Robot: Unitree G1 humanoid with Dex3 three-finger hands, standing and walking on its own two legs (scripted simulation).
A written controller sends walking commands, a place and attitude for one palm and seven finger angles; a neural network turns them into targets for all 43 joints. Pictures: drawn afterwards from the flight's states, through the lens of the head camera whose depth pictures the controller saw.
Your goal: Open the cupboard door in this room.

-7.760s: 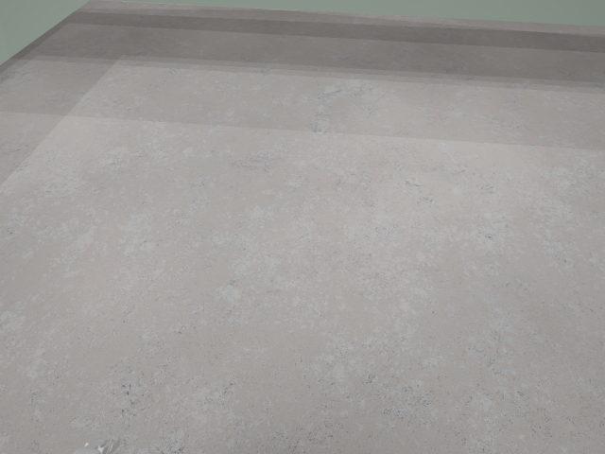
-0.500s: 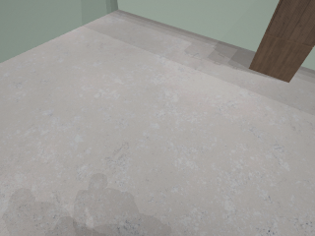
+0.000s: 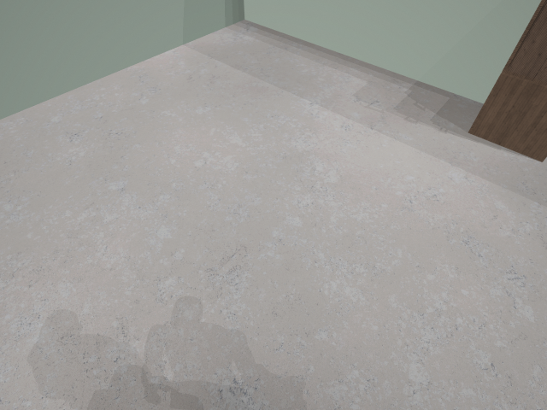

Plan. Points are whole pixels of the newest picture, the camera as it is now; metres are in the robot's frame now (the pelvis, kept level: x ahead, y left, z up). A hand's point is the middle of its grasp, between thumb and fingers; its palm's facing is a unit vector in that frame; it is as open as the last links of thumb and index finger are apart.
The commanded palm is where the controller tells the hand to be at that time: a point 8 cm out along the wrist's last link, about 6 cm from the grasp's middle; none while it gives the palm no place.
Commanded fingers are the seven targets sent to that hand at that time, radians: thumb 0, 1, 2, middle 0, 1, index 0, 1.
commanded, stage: turn or walk to find it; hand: left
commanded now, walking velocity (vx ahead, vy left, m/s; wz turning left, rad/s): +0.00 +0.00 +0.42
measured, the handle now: out of the picture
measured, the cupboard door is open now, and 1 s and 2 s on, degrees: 0 0 0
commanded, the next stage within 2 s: stand and wait in 0.06 s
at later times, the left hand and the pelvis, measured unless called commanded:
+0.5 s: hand out of the picture -0.03 +0.20 -0.17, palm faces +0.12 -0.97 -0.22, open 7.4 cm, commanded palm none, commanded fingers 0.00 0.90 0.90 -0.20 -0.30 -0.20 -0.30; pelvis -0.02 +0.01 +0.00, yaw +5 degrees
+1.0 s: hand out of the picture -0.07 +0.25 -0.18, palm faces +0.31 -0.93 -0.22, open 7.4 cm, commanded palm none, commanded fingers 0.00 0.90 0.90 -0.20 -0.30 -0.20 -0.30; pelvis -0.07 +0.04 +0.00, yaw +16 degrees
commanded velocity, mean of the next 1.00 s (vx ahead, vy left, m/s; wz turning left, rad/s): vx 0.00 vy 0.00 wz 0.29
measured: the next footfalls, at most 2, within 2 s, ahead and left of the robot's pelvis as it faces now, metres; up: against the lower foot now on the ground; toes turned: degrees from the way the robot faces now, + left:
left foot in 0.26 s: +0.02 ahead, +0.13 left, +0.00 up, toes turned +8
right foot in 0.52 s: +0.01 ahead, -0.11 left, +0.00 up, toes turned +0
